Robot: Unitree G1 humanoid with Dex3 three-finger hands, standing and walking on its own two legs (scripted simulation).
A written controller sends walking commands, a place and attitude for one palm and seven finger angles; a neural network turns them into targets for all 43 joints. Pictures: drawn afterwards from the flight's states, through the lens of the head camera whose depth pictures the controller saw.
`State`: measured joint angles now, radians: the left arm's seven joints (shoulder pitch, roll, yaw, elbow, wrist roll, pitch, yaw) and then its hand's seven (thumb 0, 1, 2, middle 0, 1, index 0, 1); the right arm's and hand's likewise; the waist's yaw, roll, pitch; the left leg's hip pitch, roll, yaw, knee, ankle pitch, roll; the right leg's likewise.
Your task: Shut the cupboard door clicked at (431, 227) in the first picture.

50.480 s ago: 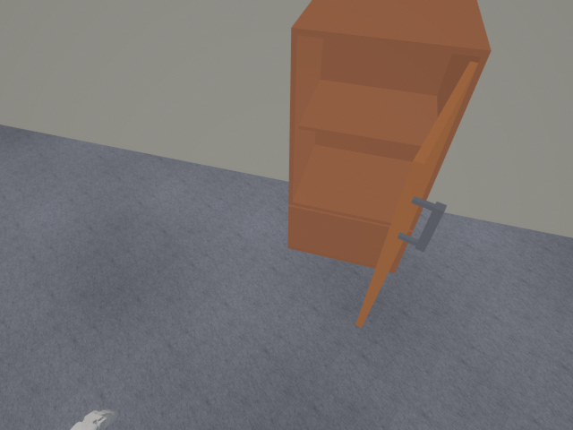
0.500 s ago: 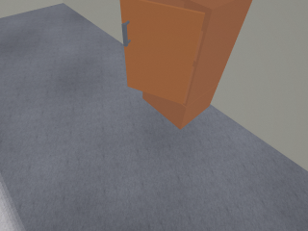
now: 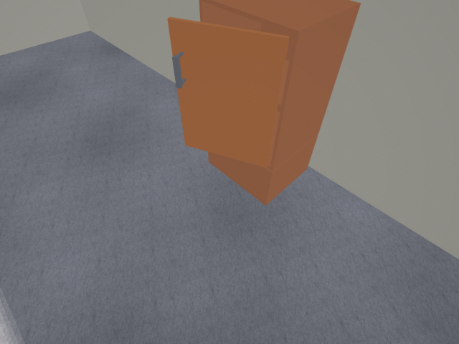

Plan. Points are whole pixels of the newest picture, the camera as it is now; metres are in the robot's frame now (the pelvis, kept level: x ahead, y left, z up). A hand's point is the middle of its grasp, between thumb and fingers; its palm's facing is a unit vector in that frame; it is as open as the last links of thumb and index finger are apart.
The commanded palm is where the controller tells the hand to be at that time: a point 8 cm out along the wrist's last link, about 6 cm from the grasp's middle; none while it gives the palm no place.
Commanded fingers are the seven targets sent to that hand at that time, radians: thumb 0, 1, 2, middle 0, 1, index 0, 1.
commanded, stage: let the arm hang, fingers relaxed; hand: left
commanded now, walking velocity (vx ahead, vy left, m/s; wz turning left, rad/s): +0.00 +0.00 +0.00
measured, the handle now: (180, 70) +1.04 +0.24 -0.05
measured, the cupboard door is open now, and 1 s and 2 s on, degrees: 25 25 25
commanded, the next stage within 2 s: look to check the result in 0.08 s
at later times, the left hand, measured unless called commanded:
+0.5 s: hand out of the picture +0.03 +0.21 -0.17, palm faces +0.02 -0.96 -0.27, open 7.4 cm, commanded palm none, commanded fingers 0.00 0.90 0.90 -0.20 -0.30 -0.20 -0.30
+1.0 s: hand out of the picture +0.05 +0.19 -0.18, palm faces +0.10 -0.96 -0.25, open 7.4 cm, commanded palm none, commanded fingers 0.00 0.90 0.90 -0.20 -0.30 -0.20 -0.30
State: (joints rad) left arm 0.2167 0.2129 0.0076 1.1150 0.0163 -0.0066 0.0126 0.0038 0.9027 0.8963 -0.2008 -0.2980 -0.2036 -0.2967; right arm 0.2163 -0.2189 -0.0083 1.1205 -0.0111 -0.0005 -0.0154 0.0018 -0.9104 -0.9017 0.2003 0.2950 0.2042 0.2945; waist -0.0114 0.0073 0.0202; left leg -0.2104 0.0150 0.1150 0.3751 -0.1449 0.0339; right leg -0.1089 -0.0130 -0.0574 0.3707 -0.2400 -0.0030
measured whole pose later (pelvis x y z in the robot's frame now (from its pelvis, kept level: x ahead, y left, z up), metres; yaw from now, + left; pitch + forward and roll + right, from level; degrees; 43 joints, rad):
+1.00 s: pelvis +0.02 -0.01 -0.01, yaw +5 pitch -1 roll -1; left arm 0.20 0.22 0.04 1.07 0.02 0.02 0.02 0.00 0.90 0.90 -0.20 -0.30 -0.20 -0.30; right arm 0.20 -0.22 -0.02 1.09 -0.01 0.04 -0.01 0.00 -0.91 -0.90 0.20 0.29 0.20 0.29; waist -0.02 0.01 0.07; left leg -0.29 0.01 0.04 0.56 -0.25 0.00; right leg -0.10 -0.02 -0.15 0.45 -0.33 -0.02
